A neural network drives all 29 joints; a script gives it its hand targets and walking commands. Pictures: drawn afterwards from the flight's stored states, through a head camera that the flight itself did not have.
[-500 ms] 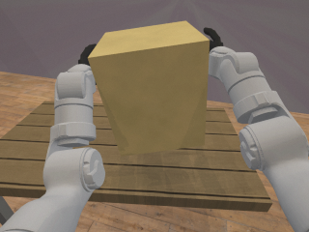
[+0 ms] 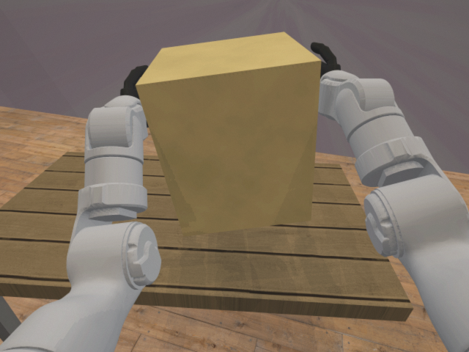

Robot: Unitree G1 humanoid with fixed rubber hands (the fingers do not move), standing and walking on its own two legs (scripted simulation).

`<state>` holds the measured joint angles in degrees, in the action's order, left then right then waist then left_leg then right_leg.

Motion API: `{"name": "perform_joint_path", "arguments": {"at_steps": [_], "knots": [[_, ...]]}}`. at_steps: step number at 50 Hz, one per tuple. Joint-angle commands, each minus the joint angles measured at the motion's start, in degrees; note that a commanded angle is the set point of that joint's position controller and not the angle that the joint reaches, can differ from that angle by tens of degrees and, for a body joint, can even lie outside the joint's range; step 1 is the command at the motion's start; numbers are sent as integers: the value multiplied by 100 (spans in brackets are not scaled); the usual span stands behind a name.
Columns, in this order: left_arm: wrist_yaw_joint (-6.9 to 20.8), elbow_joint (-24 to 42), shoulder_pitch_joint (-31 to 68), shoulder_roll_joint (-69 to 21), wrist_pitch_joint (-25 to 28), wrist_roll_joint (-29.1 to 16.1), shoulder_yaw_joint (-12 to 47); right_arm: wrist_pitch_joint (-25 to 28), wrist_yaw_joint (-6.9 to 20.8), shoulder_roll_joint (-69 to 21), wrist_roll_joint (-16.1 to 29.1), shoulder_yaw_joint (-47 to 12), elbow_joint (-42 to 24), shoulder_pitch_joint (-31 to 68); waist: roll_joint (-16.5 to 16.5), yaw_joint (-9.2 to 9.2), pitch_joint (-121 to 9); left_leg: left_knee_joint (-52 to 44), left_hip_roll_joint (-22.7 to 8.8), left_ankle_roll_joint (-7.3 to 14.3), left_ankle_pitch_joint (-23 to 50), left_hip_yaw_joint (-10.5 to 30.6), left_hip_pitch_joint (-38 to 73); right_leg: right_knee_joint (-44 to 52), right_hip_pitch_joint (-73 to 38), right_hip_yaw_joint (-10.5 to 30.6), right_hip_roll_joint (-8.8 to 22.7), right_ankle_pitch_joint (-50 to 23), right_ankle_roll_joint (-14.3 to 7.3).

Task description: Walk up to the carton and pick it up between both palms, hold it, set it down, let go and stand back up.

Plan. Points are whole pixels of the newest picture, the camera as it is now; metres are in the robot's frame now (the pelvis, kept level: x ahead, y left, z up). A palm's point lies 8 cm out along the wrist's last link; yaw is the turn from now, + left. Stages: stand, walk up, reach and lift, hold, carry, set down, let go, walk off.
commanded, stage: hold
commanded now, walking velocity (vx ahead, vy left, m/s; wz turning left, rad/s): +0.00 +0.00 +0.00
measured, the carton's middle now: (234, 132) +0.37 +0.01 +0.28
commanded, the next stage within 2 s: none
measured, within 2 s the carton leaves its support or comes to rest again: neither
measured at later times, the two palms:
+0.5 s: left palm (136, 111) +0.37 +0.16 +0.32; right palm (327, 90) +0.37 -0.14 +0.35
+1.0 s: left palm (134, 110) +0.36 +0.16 +0.32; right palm (328, 88) +0.36 -0.14 +0.36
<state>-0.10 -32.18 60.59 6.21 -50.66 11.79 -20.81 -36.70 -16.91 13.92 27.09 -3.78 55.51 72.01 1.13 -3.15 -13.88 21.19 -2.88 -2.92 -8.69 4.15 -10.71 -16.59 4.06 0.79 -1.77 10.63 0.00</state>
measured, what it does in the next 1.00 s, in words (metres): stands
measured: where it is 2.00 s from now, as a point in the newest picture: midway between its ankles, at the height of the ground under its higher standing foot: outside the picture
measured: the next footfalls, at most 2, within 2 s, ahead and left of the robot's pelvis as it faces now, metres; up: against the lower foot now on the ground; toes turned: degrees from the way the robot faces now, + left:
none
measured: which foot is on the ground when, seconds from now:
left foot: down 0.00-1.00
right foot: down 0.00-1.00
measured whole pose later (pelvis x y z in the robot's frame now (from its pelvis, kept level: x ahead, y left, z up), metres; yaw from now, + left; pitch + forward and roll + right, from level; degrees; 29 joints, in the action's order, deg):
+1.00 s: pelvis +0.00 +0.00 +0.00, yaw +0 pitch -2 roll -1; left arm -0.1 -33.1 60.9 6.3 -50.2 11.8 -21.1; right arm -37.2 -17.1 13.8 27.0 -3.2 56.1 72.4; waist 0.8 -3.1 -14.0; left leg 21.0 -2.7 -2.9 -8.6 4.6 -10.7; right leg -16.4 4.1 1.7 -2.0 10.4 0.0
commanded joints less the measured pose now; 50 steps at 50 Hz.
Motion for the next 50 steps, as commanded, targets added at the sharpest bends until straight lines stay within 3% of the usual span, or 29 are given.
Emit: {"name": "perform_joint_path", "arguments": {"at_steps": [1,2,3,6,7,9,10,11,12,14,15,16,17,18,19,23,26,30,33,34,36,37,41,42,43,45,47,49,50], "knots": [[722,684,4381,-3066,525,-999,1648,-67,828,-3587,965,-435,-1566,3907,-368,-26,-1221,-96,450,-98,968,-275,914,299,175,44,-330,-725,244],[743,759,4365,-3076,503,-979,1681,-46,832,-3611,939,-487,-1622,3871,-514,-36,-1237,-92,470,-125,998,-268,916,262,77,52,-329,-744,231],[749,857,4328,-3090,521,-1048,1758,-29,831,-3659,941,-553,-1773,3889,-355,-55,-1426,-59,480,-115,1148,-268,910,241,-96,32,-325,-990,254],[755,773,4328,-3106,516,-1073,1800,-17,835,-3546,972,-476,-1835,3989,-408,-116,-1361,-39,472,-143,1146,-264,934,274,5,12,-337,-922,256],[748,645,4393,-3092,516,-972,1646,-48,862,-3559,958,-443,-1633,4003,-434,5,-1224,-93,446,-92,995,-237,878,299,131,31,-339,-727,208],[712,848,4507,-3083,580,-1080,1723,-9,853,-3685,956,-507,-1838,4029,-221,-48,-1422,-38,473,-77,1010,-264,902,257,61,-7,-343,-839,281],[710,724,4448,-3033,569,-1047,1631,-30,851,-3736,966,-569,-1805,4032,-153,42,-1324,-76,471,-47,1002,-238,841,264,-19,39,-341,-864,295],[705,846,4595,-3079,599,-1097,1718,-35,863,-3742,979,-526,-1659,3976,-322,27,-1351,-82,467,-86,934,-232,827,252,64,39,-330,-741,266],[695,759,4541,-3081,589,-1085,1739,-18,860,-3764,973,-523,-1788,4015,-231,6,-1440,-54,486,-61,1038,-256,900,264,109,25,-328,-858,279],[675,891,4543,-3115,584,-1126,1800,-32,863,-3707,998,-501,-1669,3927,-409,-54,-1484,-22,467,-117,1105,-232,908,246,98,3,-345,-850,253],[695,661,4470,-3041,559,-1015,1615,-61,863,-3687,967,-492,-1552,3891,-343,77,-1272,-73,457,-71,975,-251,910,301,218,46,-314,-728,255],[703,823,4525,-3062,583,-1117,1747,-22,846,-3695,914,-476,-1770,3935,-245,-66,-1452,-53,491,-96,1082,-289,933,289,63,45,-314,-883,290],[710,941,4460,-3044,593,-1099,1767,-17,832,-3713,993,-586,-1896,3956,-311,-19,-1515,-30,483,-75,1150,-227,963,268,39,50,-303,-1026,292],[709,853,4468,-3042,590,-1102,1773,-28,801,-3805,1083,-693,-2050,4013,-118,-38,-1595,5,502,-40,1193,-221,882,276,-89,57,-306,-1147,331],[708,892,4445,-3075,587,-1114,1773,-60,771,-3764,1089,-598,-1897,3955,-315,-28,-1668,39,517,-91,1235,-257,970,239,1,98,-292,-1152,324],[693,1115,4334,-3046,537,-1103,1801,-73,748,-3697,1127,-718,-2106,3849,-297,14,-1618,71,507,-103,1413,-242,1048,227,-60,55,-325,-1259,334],[730,902,4373,-3030,490,-1017,1735,-84,783,-3661,1042,-696,-1993,3864,-262,-26,-1264,-3,467,-123,1228,-228,1033,287,137,39,-360,-986,279],[732,1027,4303,-3148,475,-1125,1921,-66,740,-3672,1094,-709,-2106,3887,-383,-155,-1591,63,495,-150,1439,-237,1137,258,3,40,-346,-1300,293],[712,1179,4462,-3123,489,-1094,1819,-97,759,-3761,1093,-677,-2042,3894,-386,-56,-1530,56,491,-173,1372,-257,1108,261,14,25,-375,-1143,284],[740,871,4248,-3059,446,-1031,1805,-144,773,-3556,1047,-569,-1777,3620,-462,-110,-1099,-6,462,-169,1127,-240,1020,289,160,38,-311,-926,252],[745,802,4378,-3094,495,-1024,1727,-91,798,-3673,988,-556,-1843,3899,-334,-43,-1228,-67,465,-99,974,-233,924,298,105,34,-331,-797,245],[743,755,4316,-3089,483,-934,1654,-93,828,-3639,982,-533,-1845,3912,-455,21,-1249,-96,470,-83,918,-236,927,318,185,61,-315,-729,227],[667,933,4456,-3079,565,-1095,1772,-43,822,-3759,1069,-690,-2091,4039,-224,27,-1709,25,472,-72,1222,-227,999,265,1,38,-340,-1074,288],[670,815,4497,-3120,540,-1081,1739,-66,810,-3662,1026,-561,-1902,4017,-310,30,-1527,-46,469,-79,1098,-253,994,294,95,33,-347,-868,287],[673,770,4354,-3028,542,-943,1599,-79,820,-3766,980,-606,-1929,3980,-168,81,-1314,-54,463,-68,1063,-288,997,306,104,40,-338,-848,294],[718,697,4423,-3037,517,-979,1684,-87,825,-3613,955,-426,-1689,3875,-286,-83,-1142,-101,448,-67,819,-252,868,320,192,20,-309,-667,263],[709,756,4642,-3110,576,-1080,1754,-36,840,-3731,933,-385,-1694,4094,-414,-17,-1380,-123,462,-69,770,-257,840,299,212,49,-285,-625,263],[709,715,4468,-3044,572,-1088,1714,-80,836,-3644,961,-434,-1652,3952,-290,-70,-1354,-86,474,-59,876,-240,909,296,113,85,-297,-781,263],[716,591,4444,-3051,548,-999,1595,-51,848,-3578,994,-430,-1645,4107,-304,56,-1357,-68,463,-61,997,-215,884,268,80,88,-327,-794,254]]}}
